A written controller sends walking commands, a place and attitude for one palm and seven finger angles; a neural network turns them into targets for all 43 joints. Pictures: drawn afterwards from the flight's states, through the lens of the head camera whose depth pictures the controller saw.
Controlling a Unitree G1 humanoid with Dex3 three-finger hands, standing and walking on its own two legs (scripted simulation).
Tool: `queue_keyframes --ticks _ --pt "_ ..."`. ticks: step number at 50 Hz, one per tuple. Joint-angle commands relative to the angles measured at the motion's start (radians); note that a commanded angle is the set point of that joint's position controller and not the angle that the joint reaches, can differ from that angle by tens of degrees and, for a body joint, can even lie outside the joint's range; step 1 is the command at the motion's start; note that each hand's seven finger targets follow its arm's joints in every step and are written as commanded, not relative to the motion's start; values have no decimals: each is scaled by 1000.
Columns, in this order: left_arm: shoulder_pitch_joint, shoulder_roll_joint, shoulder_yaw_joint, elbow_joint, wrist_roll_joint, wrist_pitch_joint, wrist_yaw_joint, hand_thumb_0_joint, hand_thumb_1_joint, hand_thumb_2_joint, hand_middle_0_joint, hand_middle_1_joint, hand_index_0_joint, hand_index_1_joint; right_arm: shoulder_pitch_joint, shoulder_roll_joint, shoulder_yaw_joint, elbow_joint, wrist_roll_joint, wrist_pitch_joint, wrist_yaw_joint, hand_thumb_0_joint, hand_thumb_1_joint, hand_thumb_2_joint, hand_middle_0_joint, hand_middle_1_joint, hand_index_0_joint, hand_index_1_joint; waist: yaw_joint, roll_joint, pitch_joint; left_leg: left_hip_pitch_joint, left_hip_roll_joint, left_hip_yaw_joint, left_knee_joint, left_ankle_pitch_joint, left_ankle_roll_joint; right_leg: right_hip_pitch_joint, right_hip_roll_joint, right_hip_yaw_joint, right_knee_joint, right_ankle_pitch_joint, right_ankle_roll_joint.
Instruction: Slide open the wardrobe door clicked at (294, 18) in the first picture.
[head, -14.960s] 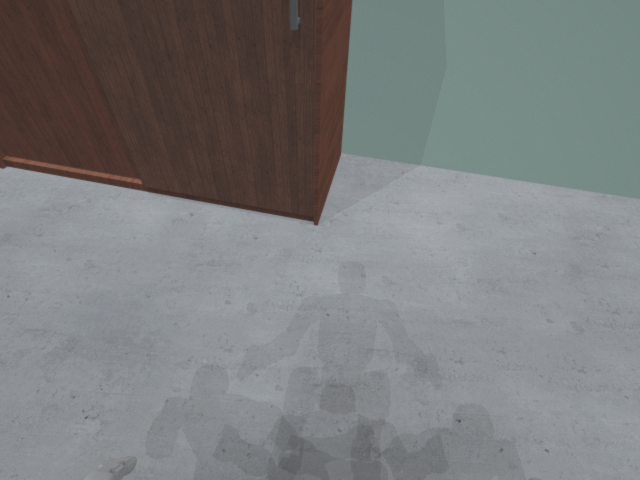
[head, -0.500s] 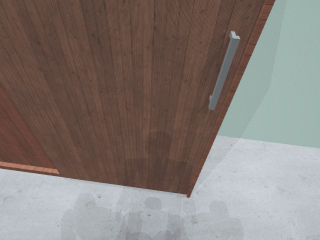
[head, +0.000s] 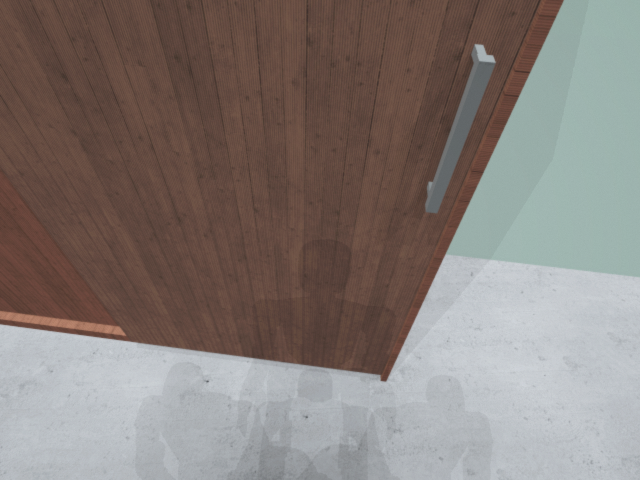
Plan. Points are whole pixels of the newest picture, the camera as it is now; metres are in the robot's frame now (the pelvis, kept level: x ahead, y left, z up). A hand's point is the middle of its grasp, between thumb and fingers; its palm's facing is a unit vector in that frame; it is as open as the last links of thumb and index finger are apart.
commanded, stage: look again from close up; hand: right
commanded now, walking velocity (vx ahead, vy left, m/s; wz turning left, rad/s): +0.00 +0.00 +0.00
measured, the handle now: (452, 138) +0.51 -0.14 +0.17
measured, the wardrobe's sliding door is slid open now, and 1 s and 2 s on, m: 0.00 0.00 0.00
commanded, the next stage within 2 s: raise the hand with hooked fingers in 0.46 s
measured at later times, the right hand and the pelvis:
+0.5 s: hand out of the picture +0.03 -0.17 -0.17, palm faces +0.03 +0.98 -0.22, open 7.3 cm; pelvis +0.01 +0.01 +0.00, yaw +0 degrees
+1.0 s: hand out of the picture +0.14 -0.19 -0.02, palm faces +0.13 +0.99 +0.01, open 8.7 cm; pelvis -0.03 +0.02 -0.05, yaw -2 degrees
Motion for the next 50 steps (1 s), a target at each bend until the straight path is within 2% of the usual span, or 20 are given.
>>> queue_keyframes --ticks 1,27,28,29,30,31,32,33,34,36,37,39,40,41,42,44,46,47,48,50 --pt "71 86 13 -17 0 -15 8 0 900 900 -200 -300 -200 -300 53 -113 -20 -29 -2 -20 -1 0 -900 -900 200 300 200 300 3 19 -4 57 74 -81 -57 204 47 -58 -117 90 -91 208 -10" --pt "16 112 20 -14 3 -12 7 0 900 900 -200 -300 -200 -300 3 -157 -33 -55 -4 -22 3 0 -900 -900 200 300 200 300 -2 27 -24 91 78 -84 -78 245 53 -40 -123 90 -98 226 -2" --pt "-67 139 31 -79 -11 -15 -2 0 900 900 -200 -300 -200 -300 114 -151 -30 -6 -7 -33 -40 0 -900 -900 200 300 200 300 -36 69 -50 96 136 -126 -41 671 28 -82 -141 39 119 313 25" --pt "-63 281 49 -428 -60 -168 37 0 900 900 -200 -300 -200 -300 -686 -401 -192 -1551 179 -256 -35 0 -877 -890 202 315 202 315 63 -129 -518 201 33 -80 15 528 53 104 -7 70 -14 401 5" --pt "-136 195 28 -388 -35 -249 70 0 900 900 -200 -300 -200 -300 -166 -315 -173 -1264 98 -196 -64 0 -853 -880 203 330 203 330 -26 -269 -458 173 -13 -59 31 312 72 144 -34 41 -33 554 1" --pt "-101 184 30 -286 -41 -257 80 0 900 900 -200 -300 -200 -300 -37 -139 -81 -1011 113 -155 -95 0 -830 -870 205 345 205 345 11 -215 -340 87 -15 -2 9 220 53 70 -44 35 -7 457 23" --pt "-65 159 43 -328 -63 -258 65 0 900 900 -200 -300 -200 -300 153 4 -12 -935 146 -72 -94 0 -807 -860 207 360 207 360 15 -110 -214 33 -7 18 -3 143 37 -36 -52 76 -25 373 30" --pt "-125 197 40 -430 -69 -277 52 0 900 900 -200 -300 -200 -300 -66 -40 -12 -1216 174 -115 -73 0 -783 -850 208 375 208 375 39 -29 -71 -32 -10 16 -15 114 31 -101 -52 97 -25 268 22" --pt "-124 222 65 -448 -46 -295 59 0 900 900 -200 -300 -200 -300 -80 -149 -127 -1227 168 -175 -63 0 -760 -840 210 390 210 390 39 59 -104 -61 -13 30 -14 40 25 -125 -37 86 9 194 17" --pt "-130 206 78 -494 -31 -306 57 0 900 900 -200 -300 -200 -300 122 -116 -176 -1050 181 -268 -13 0 -713 -820 213 420 213 420 0 257 -16 -168 -25 36 4 -107 11 -262 -23 80 69 74 8" --pt "-141 199 82 -522 -31 -305 41 0 900 900 -200 -300 -200 -300 253 -92 -196 -956 191 -316 32 0 -690 -810 215 435 215 435 -36 244 21 -190 -23 32 27 -145 16 -325 -13 72 97 38 17" --pt "-159 198 91 -571 -25 -298 10 0 900 900 -200 -300 -200 -300 342 -66 -220 -921 231 -455 146 0 -643 -790 218 465 218 465 -61 279 -34 -219 -28 24 130 -133 19 -433 5 46 191 11 33" --pt "-171 207 96 -604 -24 -295 -4 0 900 900 -200 -300 -200 -300 351 -75 -226 -940 255 -522 215 0 -620 -780 220 480 220 480 -63 266 -65 -216 -24 9 165 -103 23 -469 15 35 236 5 35" --pt "-182 222 101 -635 -23 -292 -15 0 900 900 -200 -300 -200 -300 339 -108 -253 -945 272 -575 284 0 -597 -770 222 495 222 495 -55 200 -104 -212 -18 -6 195 -65 30 -480 24 26 282 7 36" --pt "-175 232 108 -673 -28 -284 -24 0 900 900 -200 -300 -200 -300 384 -146 -298 -922 277 -573 331 0 -573 -760 223 510 223 510 -78 96 -135 -185 -8 -28 219 -13 42 -474 32 13 306 36 33" --pt "-209 231 95 -740 -43 -267 -16 0 900 900 -200 -300 -200 -300 301 -198 -307 -1074 300 -519 377 0 -527 -740 227 540 227 540 -80 48 -223 -165 5 -61 223 -17 32 -503 42 -8 328 26 20" --pt "-209 220 86 -790 -51 -259 3 0 900 900 -200 -300 -200 -300 172 -212 -314 -1228 326 -468 371 0 -480 -720 230 570 230 570 -58 33 -290 -163 6 -89 201 -94 19 -501 42 -6 342 4 8" --pt "-193 220 83 -792 -46 -259 13 0 900 900 -200 -300 -200 -300 89 -222 -318 -1292 338 -464 354 0 -457 -710 232 585 232 585 -37 42 -279 -200 -1 -95 201 -138 15 -503 34 16 351 -11 6" --pt "-170 211 85 -790 -44 -263 19 0 900 900 -200 -300 -200 -300 24 -241 -338 -1373 335 -474 328 0 -433 -700 233 600 233 600 -25 -1 -312 -207 0 -110 192 -172 11 -481 27 25 359 -21 3" --pt "-117 196 70 -764 -34 -272 26 0 900 900 -200 -300 -200 -300 -35 -216 -301 -1493 314 -513 274 0 -387 -680 237 630 237 630 3 -78 -316 -232 -18 -67 223 -89 22 -409 7 57 357 28 0"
